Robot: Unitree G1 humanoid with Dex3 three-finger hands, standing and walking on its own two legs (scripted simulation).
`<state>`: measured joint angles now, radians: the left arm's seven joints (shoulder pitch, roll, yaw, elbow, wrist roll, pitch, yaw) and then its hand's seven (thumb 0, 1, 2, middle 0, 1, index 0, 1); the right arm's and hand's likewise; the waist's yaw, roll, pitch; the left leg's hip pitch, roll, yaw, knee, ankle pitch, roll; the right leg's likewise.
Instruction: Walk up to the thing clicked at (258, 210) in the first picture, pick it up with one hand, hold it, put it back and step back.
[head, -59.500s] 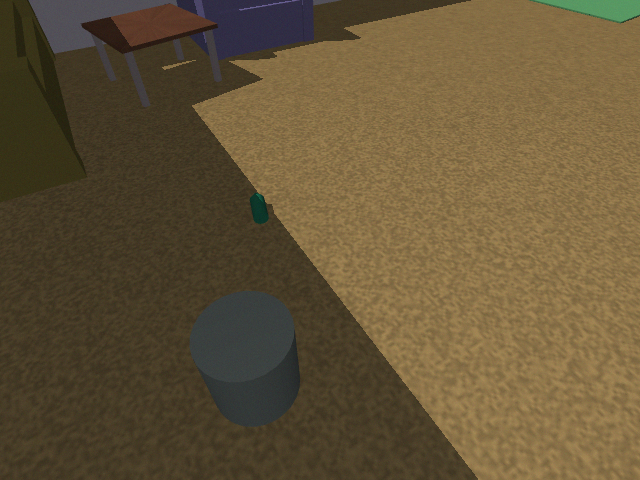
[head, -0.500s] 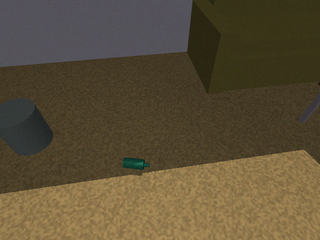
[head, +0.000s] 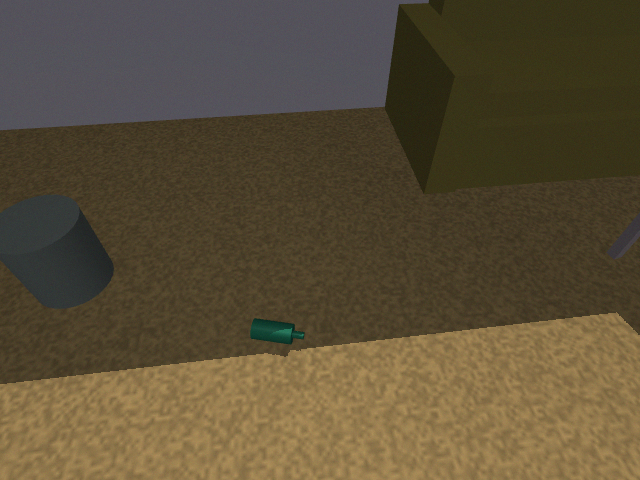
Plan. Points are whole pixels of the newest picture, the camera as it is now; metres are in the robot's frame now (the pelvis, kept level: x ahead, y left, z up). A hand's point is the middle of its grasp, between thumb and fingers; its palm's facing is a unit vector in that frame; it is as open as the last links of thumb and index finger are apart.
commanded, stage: walk up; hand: left
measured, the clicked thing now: (278, 332) +0.75 +0.19 -0.74
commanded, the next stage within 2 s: stand in 0.02 s
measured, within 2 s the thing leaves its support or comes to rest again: neither
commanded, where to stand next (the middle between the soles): +0.36 -0.01 m, yaw -2 degrees
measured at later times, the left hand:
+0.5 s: hand out of the picture +0.06 +0.24 -0.15, palm faces -0.04 -0.94 -0.34, open 7.4 cm
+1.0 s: hand out of the picture +0.08 +0.23 -0.15, palm faces -0.06 -0.94 -0.35, open 7.4 cm
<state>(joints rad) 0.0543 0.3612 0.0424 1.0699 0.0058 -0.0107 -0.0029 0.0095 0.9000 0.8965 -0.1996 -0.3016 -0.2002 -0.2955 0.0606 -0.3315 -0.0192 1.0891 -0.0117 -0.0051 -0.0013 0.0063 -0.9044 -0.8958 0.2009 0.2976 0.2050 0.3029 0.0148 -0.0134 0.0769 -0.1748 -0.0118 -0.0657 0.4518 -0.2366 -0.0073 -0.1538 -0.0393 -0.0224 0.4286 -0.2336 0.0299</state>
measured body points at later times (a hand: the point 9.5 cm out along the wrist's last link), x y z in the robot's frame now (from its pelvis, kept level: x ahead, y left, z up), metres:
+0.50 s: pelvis +0.00 -0.02 +0.01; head +0.01 -0.02 +0.46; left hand +0.06 +0.29 -0.13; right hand +0.06 -0.32 -0.13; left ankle +0.01 +0.12 -0.74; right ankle +0.00 -0.14 -0.74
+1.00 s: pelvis +0.00 -0.02 +0.01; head +0.01 -0.02 +0.46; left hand +0.09 +0.28 -0.12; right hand +0.06 -0.33 -0.13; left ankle +0.01 +0.12 -0.74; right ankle +0.00 -0.14 -0.74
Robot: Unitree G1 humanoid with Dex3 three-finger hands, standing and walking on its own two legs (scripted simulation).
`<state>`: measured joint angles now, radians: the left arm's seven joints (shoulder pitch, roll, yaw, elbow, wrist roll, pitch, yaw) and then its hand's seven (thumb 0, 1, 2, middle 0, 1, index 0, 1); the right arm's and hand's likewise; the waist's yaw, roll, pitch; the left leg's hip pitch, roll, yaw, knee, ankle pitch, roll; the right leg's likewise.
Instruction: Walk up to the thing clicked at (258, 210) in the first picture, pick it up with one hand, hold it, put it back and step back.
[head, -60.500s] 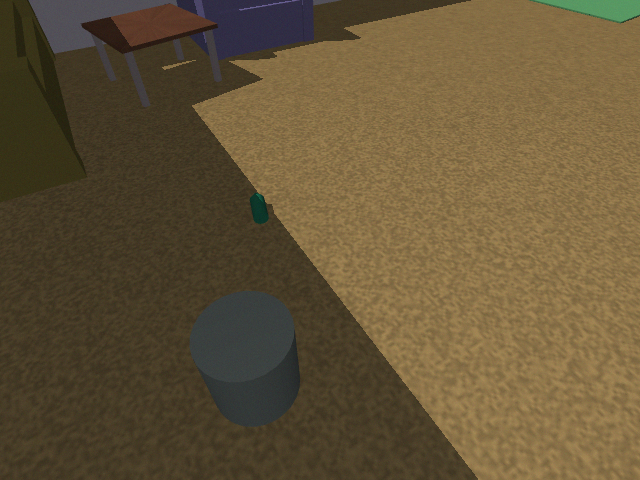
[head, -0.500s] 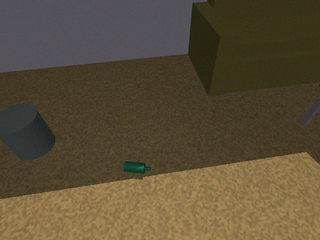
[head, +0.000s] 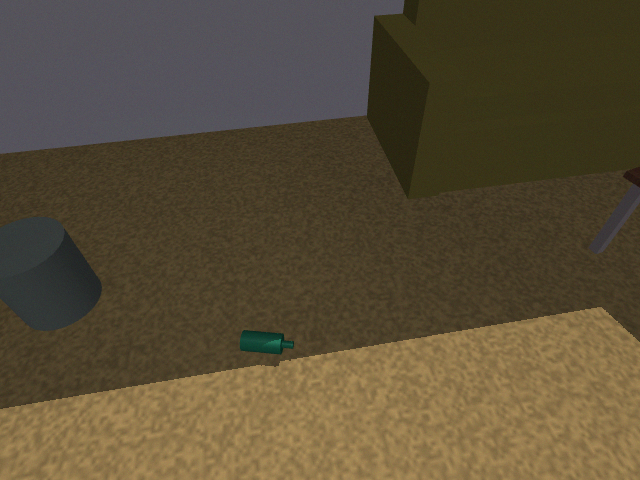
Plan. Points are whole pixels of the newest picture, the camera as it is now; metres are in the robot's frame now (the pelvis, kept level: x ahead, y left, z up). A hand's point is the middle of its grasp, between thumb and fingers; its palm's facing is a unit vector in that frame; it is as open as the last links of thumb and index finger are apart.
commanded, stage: stand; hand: left
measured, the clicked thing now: (267, 342) +0.75 +0.23 -0.75
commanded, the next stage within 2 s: walk up in 0.02 s
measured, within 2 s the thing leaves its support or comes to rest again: neither
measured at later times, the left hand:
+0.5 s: hand out of the picture +0.13 +0.35 -0.17, palm faces -0.01 -0.94 -0.33, open 7.4 cm
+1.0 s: hand (178, 354) +0.38 +0.27 -0.13, palm faces -0.03 -0.93 -0.37, open 7.4 cm
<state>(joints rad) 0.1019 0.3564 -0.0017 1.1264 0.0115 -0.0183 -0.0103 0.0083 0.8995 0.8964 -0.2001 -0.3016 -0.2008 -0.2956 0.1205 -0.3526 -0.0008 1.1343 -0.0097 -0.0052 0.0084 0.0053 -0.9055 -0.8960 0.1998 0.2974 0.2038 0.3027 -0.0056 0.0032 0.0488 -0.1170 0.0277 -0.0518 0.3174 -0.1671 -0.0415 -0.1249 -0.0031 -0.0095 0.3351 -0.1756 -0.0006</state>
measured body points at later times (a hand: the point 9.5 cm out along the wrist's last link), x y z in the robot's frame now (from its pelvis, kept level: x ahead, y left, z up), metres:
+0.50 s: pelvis +0.10 +0.07 -0.01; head +0.10 +0.10 +0.44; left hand +0.13 +0.39 -0.15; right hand +0.14 -0.26 -0.11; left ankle +0.11 +0.17 -0.75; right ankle +0.11 -0.08 -0.68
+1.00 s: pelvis +0.28 +0.02 -0.01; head +0.30 +0.00 +0.44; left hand +0.38 +0.32 -0.11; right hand +0.33 -0.30 -0.14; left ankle +0.28 +0.18 -0.68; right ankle +0.30 -0.08 -0.75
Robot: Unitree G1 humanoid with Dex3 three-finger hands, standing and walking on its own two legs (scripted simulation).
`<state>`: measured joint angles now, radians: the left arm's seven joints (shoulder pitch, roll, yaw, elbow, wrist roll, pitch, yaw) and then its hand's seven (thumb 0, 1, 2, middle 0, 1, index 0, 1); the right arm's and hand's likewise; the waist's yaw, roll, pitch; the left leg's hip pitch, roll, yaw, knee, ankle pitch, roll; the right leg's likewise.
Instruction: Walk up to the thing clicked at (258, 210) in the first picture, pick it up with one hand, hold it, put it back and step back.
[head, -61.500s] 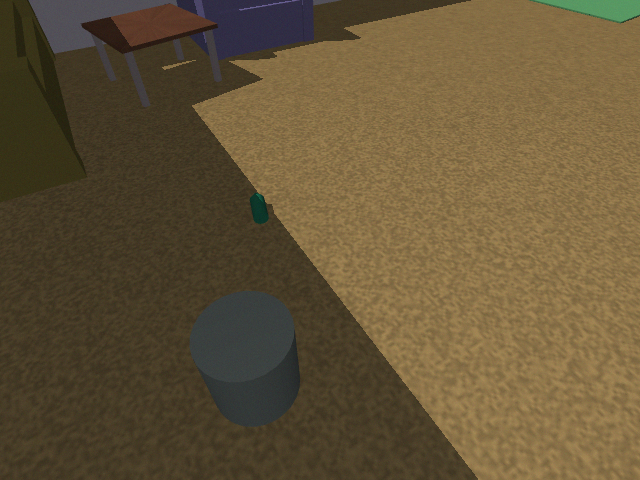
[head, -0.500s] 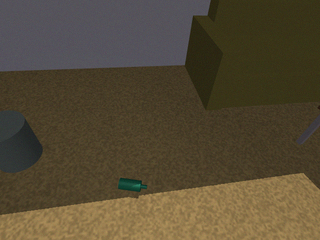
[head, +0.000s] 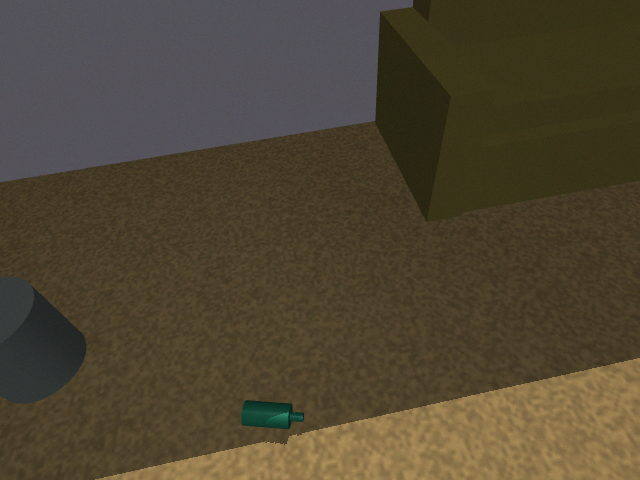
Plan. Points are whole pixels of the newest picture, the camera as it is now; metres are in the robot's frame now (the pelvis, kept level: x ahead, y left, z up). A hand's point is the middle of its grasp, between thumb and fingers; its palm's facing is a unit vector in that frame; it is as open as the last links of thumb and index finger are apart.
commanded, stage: walk up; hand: left
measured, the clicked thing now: (273, 415) +0.46 +0.23 -0.74
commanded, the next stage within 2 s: none
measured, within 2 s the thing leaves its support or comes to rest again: neither
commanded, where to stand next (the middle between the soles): +0.08 +0.00 m, yaw +1 degrees
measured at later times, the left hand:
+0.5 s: hand out of the picture +0.07 +0.27 -0.18, palm faces +0.01 -0.92 -0.39, open 7.4 cm
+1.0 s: hand out of the picture +0.08 +0.26 -0.15, palm faces +0.02 -0.94 -0.35, open 7.4 cm
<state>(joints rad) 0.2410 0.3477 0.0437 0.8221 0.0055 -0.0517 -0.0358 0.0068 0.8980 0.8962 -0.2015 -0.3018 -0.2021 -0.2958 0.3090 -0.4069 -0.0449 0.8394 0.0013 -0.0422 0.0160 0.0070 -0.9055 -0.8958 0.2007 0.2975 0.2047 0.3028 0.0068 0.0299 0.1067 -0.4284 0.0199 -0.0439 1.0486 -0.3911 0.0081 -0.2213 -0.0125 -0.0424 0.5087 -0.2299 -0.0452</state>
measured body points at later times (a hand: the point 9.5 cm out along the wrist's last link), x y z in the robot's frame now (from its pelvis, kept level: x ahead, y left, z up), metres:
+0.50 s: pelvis +0.01 -0.01 -0.03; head +0.05 -0.01 +0.42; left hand +0.07 +0.31 -0.15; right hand +0.15 -0.32 -0.13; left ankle +0.11 +0.13 -0.74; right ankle -0.02 -0.14 -0.74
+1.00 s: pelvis -0.01 +0.00 +0.00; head -0.01 +0.00 +0.45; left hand +0.08 +0.31 -0.12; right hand +0.08 -0.30 -0.13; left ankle +0.03 +0.13 -0.74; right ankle -0.02 -0.14 -0.74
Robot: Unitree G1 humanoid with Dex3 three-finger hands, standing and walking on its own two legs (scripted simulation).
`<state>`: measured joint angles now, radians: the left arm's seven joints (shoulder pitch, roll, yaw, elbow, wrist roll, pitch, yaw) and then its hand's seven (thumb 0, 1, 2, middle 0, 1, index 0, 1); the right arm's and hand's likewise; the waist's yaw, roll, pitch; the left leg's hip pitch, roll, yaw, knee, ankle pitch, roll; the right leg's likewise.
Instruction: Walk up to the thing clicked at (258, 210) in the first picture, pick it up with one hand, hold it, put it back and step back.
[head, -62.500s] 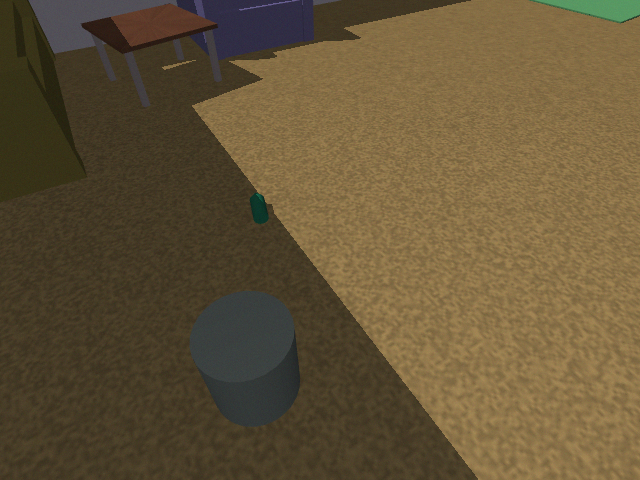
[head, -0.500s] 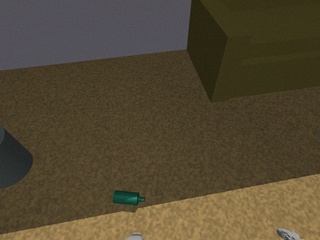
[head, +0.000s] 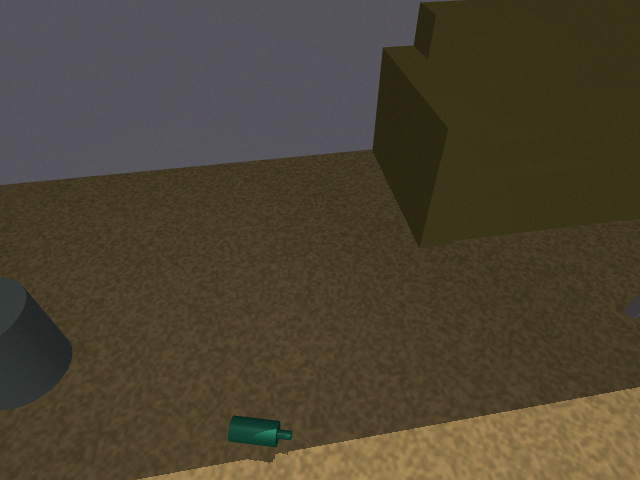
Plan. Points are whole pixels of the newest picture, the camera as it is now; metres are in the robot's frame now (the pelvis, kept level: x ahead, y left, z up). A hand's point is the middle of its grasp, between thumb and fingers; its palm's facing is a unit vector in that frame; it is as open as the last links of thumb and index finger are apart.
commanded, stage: walk up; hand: left
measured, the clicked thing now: (261, 431) +0.48 +0.21 -0.74
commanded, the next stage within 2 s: none
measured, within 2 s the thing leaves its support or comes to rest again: neither
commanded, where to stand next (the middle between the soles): +0.09 +0.00 m, yaw -1 degrees
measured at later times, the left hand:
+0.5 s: hand out of the picture +0.08 +0.26 -0.15, palm faces +0.02 -0.93 -0.36, open 7.4 cm
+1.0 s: hand out of the picture +0.10 +0.25 -0.15, palm faces +0.03 -0.94 -0.35, open 7.4 cm
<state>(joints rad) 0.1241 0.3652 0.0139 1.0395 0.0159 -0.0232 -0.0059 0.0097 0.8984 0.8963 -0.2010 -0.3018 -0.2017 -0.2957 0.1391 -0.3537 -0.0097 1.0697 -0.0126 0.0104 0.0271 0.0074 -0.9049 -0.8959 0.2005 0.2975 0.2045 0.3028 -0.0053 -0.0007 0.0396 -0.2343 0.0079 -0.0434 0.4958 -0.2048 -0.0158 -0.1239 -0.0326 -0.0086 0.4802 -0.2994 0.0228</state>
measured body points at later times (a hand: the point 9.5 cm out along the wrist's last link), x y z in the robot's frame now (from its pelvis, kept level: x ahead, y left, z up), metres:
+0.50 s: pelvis +0.02 +0.00 +0.01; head +0.03 +0.00 +0.46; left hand +0.08 +0.31 -0.12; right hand +0.12 -0.30 -0.13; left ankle +0.04 +0.13 -0.74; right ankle -0.02 -0.14 -0.74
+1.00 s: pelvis +0.02 -0.01 +0.01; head +0.03 +0.00 +0.46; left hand +0.09 +0.30 -0.12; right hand +0.11 -0.30 -0.12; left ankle +0.04 +0.13 -0.74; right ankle -0.02 -0.14 -0.74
